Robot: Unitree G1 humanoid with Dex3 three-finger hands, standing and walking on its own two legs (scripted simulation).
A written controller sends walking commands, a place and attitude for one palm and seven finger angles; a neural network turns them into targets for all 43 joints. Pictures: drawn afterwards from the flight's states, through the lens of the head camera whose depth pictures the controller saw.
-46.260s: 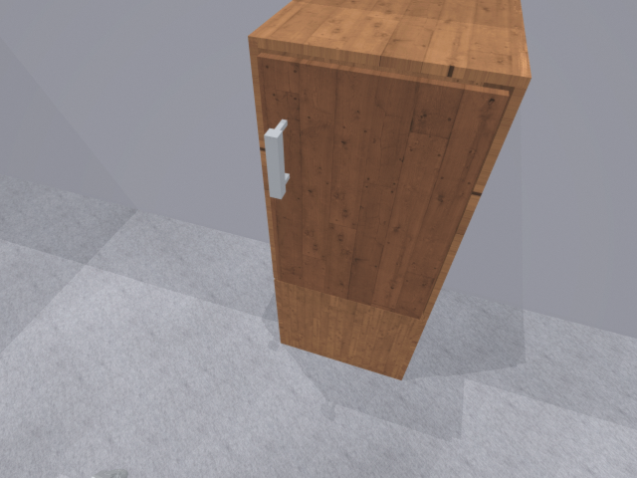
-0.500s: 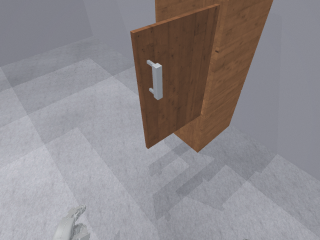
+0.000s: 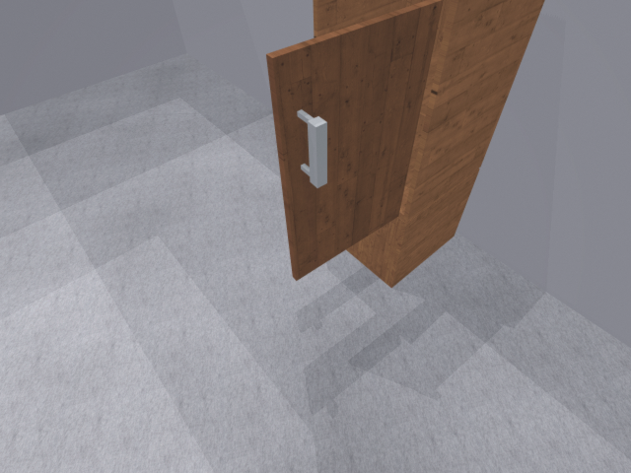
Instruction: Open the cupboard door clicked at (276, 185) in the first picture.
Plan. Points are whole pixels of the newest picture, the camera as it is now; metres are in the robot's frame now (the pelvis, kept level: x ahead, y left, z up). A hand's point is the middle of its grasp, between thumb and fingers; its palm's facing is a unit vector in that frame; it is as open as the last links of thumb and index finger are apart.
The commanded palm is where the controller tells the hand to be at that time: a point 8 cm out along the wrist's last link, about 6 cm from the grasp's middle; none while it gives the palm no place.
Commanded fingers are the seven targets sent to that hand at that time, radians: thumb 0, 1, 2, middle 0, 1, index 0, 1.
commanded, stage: let the arm hang, fingers relaxed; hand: left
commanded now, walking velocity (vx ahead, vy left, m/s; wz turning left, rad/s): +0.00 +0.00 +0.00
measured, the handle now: (310, 148) +0.64 +0.05 +0.05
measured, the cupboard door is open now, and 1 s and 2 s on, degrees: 87 87 87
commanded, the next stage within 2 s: look to check the result in 0.40 s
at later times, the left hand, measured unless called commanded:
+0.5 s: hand out of the picture +0.00 +0.19 -0.17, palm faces +0.03 -0.98 -0.21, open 7.4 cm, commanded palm none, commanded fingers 0.00 0.90 0.90 -0.20 -0.30 -0.20 -0.30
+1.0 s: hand out of the picture +0.06 +0.22 -0.16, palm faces +0.01 -0.96 -0.30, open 7.4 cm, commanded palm none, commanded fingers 0.00 0.90 0.90 -0.20 -0.30 -0.20 -0.30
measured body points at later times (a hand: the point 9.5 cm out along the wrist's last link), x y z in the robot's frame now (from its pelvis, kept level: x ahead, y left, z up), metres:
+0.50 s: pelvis +0.00 +0.01 +0.00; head +0.01 +0.00 +0.45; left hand +0.00 +0.24 -0.16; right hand -0.02 -0.21 -0.17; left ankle +0.03 +0.11 -0.74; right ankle +0.01 -0.10 -0.74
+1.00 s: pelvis +0.01 +0.00 +0.00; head +0.02 -0.01 +0.45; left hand +0.06 +0.27 -0.14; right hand +0.06 -0.26 -0.15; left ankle +0.03 +0.11 -0.74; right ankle +0.01 -0.10 -0.74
